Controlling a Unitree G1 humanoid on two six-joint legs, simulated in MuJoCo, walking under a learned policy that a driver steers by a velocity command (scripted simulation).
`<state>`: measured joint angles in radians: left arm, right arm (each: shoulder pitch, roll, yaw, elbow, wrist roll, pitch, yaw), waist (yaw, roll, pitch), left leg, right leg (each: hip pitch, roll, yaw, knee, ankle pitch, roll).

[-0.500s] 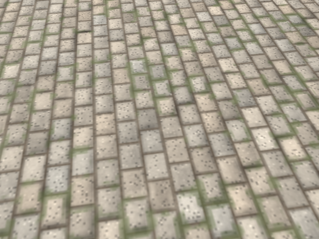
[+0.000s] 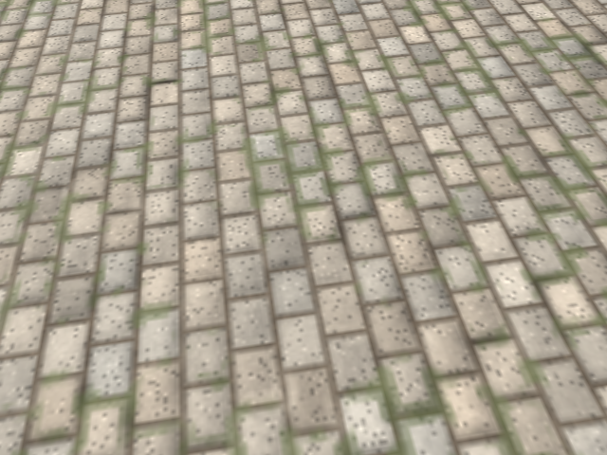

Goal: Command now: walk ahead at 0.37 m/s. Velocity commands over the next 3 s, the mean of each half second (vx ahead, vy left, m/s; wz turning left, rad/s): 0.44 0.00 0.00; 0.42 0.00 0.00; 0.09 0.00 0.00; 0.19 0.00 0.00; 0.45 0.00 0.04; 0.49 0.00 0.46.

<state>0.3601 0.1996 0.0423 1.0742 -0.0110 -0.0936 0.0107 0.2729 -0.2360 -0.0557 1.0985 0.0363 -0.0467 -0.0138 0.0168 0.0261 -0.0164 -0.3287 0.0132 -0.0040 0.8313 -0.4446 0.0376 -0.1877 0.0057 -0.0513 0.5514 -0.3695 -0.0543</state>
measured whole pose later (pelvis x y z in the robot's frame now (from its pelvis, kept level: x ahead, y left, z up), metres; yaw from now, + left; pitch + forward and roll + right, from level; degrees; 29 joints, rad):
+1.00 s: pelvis +0.53 +0.00 +0.00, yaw +0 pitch +2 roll +1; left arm 0.05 0.23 0.04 0.88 0.01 -0.10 -0.03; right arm 0.32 -0.26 -0.04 1.04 0.02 -0.07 -0.01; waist -0.03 0.01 0.06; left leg -0.30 -0.02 -0.05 1.13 -0.54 -0.01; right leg -0.46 -0.01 -0.06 0.53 -0.10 -0.05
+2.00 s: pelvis +0.73 +0.05 +0.00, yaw +0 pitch +0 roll +0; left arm 0.34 0.23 0.05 1.09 -0.03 -0.07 0.01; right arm 0.25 -0.21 -0.07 1.07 0.02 -0.11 0.01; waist -0.01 -0.04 0.00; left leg -0.24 -0.01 0.06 0.61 -0.39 0.06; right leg -0.29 -0.03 0.01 0.90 -0.48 -0.01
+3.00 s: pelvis +1.25 +0.09 -0.02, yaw +18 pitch +2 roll -1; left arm 0.30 0.26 0.07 1.00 0.00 -0.05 0.02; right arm 0.06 -0.24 -0.09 0.79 0.03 -0.05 0.05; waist 0.02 0.01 0.05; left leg -0.53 -0.01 0.08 0.66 -0.17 0.12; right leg -0.04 -0.11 -0.23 0.79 -0.47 0.04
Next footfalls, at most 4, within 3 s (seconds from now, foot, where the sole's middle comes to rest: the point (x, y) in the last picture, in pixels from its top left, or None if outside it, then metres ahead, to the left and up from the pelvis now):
0.36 left None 0.36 0.14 -0.77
0.90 right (374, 391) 0.68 -0.09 -0.77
1.28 left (272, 388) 0.69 0.14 -0.77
2.40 right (358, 250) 1.12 -0.08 -0.77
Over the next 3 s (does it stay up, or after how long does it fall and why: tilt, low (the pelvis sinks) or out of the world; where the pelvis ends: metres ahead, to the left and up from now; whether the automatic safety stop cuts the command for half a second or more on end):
stays up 1.25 0.09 -0.02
